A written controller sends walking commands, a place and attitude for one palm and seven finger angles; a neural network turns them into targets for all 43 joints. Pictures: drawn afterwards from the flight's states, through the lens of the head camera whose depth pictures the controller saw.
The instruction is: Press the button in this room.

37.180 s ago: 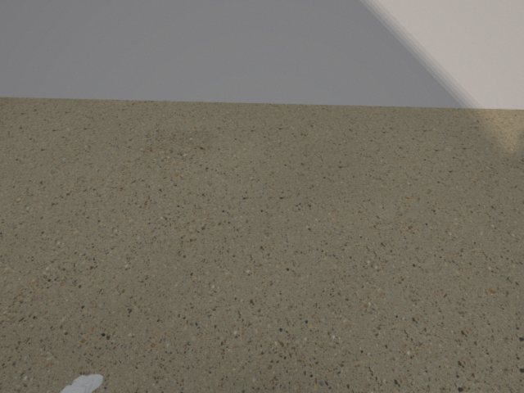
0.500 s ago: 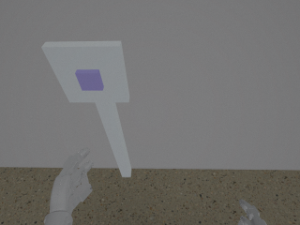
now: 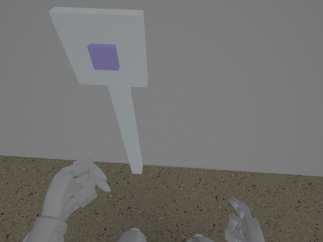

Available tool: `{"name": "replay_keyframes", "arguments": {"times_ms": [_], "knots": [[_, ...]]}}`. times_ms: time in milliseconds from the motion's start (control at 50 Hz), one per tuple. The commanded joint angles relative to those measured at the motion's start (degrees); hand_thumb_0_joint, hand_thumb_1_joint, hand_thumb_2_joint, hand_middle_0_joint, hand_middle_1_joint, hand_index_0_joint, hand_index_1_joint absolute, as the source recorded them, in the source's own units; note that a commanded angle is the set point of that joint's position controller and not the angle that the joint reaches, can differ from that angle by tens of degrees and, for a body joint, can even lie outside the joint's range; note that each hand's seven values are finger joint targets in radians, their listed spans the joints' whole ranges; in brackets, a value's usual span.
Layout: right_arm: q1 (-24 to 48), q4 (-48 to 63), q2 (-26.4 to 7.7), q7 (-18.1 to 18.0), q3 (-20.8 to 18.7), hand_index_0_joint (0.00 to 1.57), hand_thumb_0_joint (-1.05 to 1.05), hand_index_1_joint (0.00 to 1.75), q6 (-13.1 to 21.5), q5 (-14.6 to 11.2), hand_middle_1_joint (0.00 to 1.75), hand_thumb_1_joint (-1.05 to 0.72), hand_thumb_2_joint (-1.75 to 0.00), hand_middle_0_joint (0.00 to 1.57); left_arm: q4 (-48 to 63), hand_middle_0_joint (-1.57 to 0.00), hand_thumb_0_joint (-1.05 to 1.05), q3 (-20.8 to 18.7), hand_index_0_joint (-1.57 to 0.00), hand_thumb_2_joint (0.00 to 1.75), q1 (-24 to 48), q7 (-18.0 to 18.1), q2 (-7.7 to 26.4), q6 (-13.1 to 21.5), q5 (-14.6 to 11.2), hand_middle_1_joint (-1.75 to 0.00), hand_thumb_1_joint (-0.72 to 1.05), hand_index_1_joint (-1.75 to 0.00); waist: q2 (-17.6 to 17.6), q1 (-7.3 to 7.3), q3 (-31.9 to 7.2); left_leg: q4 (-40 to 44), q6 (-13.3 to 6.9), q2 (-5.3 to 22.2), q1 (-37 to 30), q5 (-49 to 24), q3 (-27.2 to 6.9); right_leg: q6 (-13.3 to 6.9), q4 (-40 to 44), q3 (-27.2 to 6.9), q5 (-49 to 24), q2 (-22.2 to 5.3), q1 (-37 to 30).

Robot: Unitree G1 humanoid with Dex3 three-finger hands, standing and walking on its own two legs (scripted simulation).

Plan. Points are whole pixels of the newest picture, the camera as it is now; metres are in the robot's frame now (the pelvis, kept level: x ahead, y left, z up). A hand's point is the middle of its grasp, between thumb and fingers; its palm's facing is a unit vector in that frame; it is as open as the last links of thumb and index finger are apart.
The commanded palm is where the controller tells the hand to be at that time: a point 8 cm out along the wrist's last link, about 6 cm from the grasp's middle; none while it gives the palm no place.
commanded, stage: raise the hand and make a fist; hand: left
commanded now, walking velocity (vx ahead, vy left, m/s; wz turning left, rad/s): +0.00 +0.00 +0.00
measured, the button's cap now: (104, 56) +0.54 +0.19 +0.16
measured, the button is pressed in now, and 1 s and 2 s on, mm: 0 0 0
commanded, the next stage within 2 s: aim a knuckle at the button in 1.26 s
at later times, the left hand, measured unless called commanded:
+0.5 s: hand (69, 167) +0.24 +0.20 +0.12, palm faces +0.02 -1.00 -0.08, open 3.1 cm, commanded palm +0.21 +0.26 +0.13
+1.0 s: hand (55, 140) +0.27 +0.22 +0.16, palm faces +0.01 -1.00 -0.06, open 3.1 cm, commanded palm +0.24 +0.27 +0.16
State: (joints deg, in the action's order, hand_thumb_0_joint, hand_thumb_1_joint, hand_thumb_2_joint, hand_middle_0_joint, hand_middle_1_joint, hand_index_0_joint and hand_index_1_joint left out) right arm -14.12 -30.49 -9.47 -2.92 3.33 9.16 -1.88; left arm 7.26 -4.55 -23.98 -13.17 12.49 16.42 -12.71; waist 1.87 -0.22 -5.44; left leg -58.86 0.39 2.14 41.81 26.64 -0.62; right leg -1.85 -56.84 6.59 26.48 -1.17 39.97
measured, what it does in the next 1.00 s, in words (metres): stands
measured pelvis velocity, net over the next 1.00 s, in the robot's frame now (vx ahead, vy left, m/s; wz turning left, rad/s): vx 0.04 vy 0.01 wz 0.00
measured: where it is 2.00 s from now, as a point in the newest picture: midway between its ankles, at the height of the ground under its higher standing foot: outside the picture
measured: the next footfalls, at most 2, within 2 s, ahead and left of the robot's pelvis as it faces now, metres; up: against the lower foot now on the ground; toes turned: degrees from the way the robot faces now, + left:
none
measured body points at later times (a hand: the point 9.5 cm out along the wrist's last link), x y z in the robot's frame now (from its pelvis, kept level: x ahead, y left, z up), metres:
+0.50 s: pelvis +0.03 +0.02 +0.03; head +0.04 +0.01 +0.48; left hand +0.23 +0.25 +0.12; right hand +0.22 -0.22 -0.03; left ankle +0.03 +0.12 -0.67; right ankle +0.02 -0.10 -0.67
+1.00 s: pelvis +0.04 +0.01 +0.05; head +0.03 +0.00 +0.50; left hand +0.27 +0.27 +0.17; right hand +0.21 -0.23 -0.02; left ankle +0.03 +0.12 -0.67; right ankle +0.02 -0.10 -0.67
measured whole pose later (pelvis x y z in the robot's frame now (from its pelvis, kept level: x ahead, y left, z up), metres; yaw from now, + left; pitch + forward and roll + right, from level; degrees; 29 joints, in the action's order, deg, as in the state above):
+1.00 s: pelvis +0.04 +0.01 +0.05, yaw +0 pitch +2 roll -1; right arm -14.8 -34.7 -15.0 -4.3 2.9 14.6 -2.9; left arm 4.8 -16.1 -13.6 -18.0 16.8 3.9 -18.0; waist 2.3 -1.5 -3.4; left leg -37.7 -0.4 1.0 19.0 20.4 1.1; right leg -0.6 -36.2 5.2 20.1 -1.2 17.8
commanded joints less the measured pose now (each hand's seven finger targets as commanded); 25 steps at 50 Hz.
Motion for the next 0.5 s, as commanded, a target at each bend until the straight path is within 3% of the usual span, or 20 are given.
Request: {"name": "replay_keyframes", "arguments": {"times_ms": [0, 40, 80, 100, 160, 200, 260, 300, 340, 400, 480], "knots": [[6.57, 10.50, -8.63, -1.19, -4.89, 0.20, 0.00, 0.30, 4.83, 0.00, 0.30, -0.90, -0.90, 0.20, 12.80, -1.24, 0.00, -8.21, -1.24, 0.90, -2.43, 3.29, 6.03, 1.84, -2.70, -1.44, 0.90, -1.44, -4.86, -1.29, -8.89, 12.33, -1.81, -1.71, -5.56, -9.94, -1.25, 1.34, 13.93, -5.01, -5.03, 0.74, -12.02], [5.21, 9.79, -8.95, -0.88, -5.08, 0.20, 0.00, 0.30, 5.59, 0.16, 0.30, -0.90, -0.90, 0.20, 14.12, -1.30, 0.00, -7.88, -1.30, 0.90, -2.78, 3.93, 5.65, 3.68, -2.22, -1.50, 0.90, -1.50, -1.14, -1.13, -8.76, 13.31, -1.62, -1.73, -7.33, -10.54, -0.82, 1.12, 13.68, -4.18, -6.11, 0.82, -11.34], [4.47, 9.21, -9.61, -0.58, -5.11, 0.20, 0.00, 0.30, 6.52, 0.12, 0.30, -0.90, -0.90, 0.20, 14.04, -1.30, 0.00, -5.92, -1.30, 0.90, -1.82, 3.84, 4.67, 5.23, -1.73, -1.50, 0.90, -1.50, -0.27, -0.02, -6.76, 13.93, -1.60, -1.61, -8.51, -9.81, -0.85, 1.04, 13.86, -3.37, -5.64, 1.05, -9.52], [4.92, 9.16, -10.01, -0.59, -5.07, 0.20, 0.00, 0.30, 6.79, 0.22, 0.30, -0.90, -0.90, 0.20, 13.17, -1.30, 0.00, -5.41, -1.30, 0.90, -1.04, 3.45, 4.99, 5.34, -1.82, -1.50, 0.90, -1.50, -2.22, 0.42, -5.32, 13.89, -1.78, -1.64, -7.90, -9.00, -1.03, 1.16, 14.46, -3.82, -4.51, 1.05, -9.40], [3.53, 8.72, -10.84, -0.71, -5.30, 0.20, 0.00, 0.30, 7.82, -0.13, 0.30, -0.90, -0.90, 0.20, 13.50, -1.30, 0.00, -6.09, -1.30, 0.90, -0.06, 2.45, 6.16, 5.60, -1.84, -1.50, 0.90, -1.50, -0.21, 0.55, -6.58, 15.09, -1.72, -1.77, -10.09, -8.28, -0.93, 1.06, 15.32, -3.67, -3.94, 0.92, -9.76], [3.76, 8.61, -11.03, -0.81, -5.39, 0.20, 0.00, 0.30, 8.08, -0.26, 0.30, -0.90, -0.90, 0.20, 13.51, -1.30, 0.00, -6.72, -1.30, 0.90, 0.16, 2.07, 6.97, 4.95, -1.96, -1.50, 0.90, -1.50, -1.36, 0.37, -6.85, 15.59, -1.82, -1.74, -11.18, -9.49, -1.14, 0.98, 15.52, -3.37, -5.62, 1.14, -10.94], [3.32, 8.50, -10.96, -0.79, -5.30, 0.20, 0.00, 0.30, 8.37, -0.37, 0.30, -0.90, -0.90, 0.20, 15.62, -1.30, 0.00, -7.63, -1.30, 0.90, 0.56, 2.41, 7.05, 4.11, -2.27, -1.50, 0.90, -1.50, 1.39, -0.21, -8.03, 16.87, -1.60, -1.73, -14.00, -12.64, -1.00, 0.82, 15.38, -2.47, -10.21, 1.18, -12.67], [3.50, 8.25, -10.99, -0.77, -5.20, 0.20, 0.00, 0.30, 8.20, -0.27, 0.30, -0.90, -0.90, 0.20, 15.13, -1.30, 0.00, -8.85, -1.30, 0.90, 1.28, 2.48, 8.08, 3.23, -2.62, -1.50, 0.90, -1.50, -0.25, -0.23, -7.47, 17.29, -1.66, -1.72, -14.43, -14.08, -1.26, 0.78, 15.82, -2.44, -12.04, 1.47, -14.02], [3.37, 8.21, -10.90, -0.67, -5.04, 0.20, 0.00, 0.30, 8.14, -0.40, 0.30, -0.90, -0.90, 0.20, 15.56, -1.30, 0.00, -8.64, -1.30, 0.90, 1.66, 2.21, 7.48, 2.45, -2.60, -1.50, 0.90, -1.50, 1.88, -0.33, -7.41, 17.92, -1.45, -1.70, -16.13, -16.48, -0.98, 0.74, 15.93, -2.09, -15.18, 1.41, -14.80], [3.55, 7.86, -11.04, -0.52, -4.56, 0.20, 0.00, 0.30, 7.87, -0.35, 0.30, -0.90, -0.90, 0.20, 14.03, -1.30, 0.00, -8.53, -1.30, 0.90, 3.42, 1.53, 7.56, 0.49, -2.61, -1.50, 0.90, -1.50, 1.17, -0.01, -5.60, 18.73, -1.49, -1.61, -17.13, -18.11, -1.26, 0.70, 16.90, -1.88, -17.30, 1.73, -15.76], [3.68, 7.93, -11.11, -0.71, -4.11, 0.20, 0.00, 0.30, 7.83, -0.56, 0.30, -0.90, -0.90, 0.20, 13.91, -1.30, 0.00, -9.63, -1.30, 0.90, 6.01, 0.14, 8.26, -1.77, -3.17, -1.50, 0.90, -1.50, 0.98, -0.24, -5.99, 20.37, -1.35, -1.63, -19.22, -18.36, -1.14, 0.91, 18.58, -1.73, -18.36, 1.70, -17.48]]}}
